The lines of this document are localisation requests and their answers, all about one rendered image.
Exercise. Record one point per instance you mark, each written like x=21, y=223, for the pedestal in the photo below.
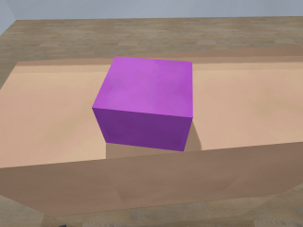
x=245, y=139

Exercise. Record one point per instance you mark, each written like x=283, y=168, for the carton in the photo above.
x=146, y=103

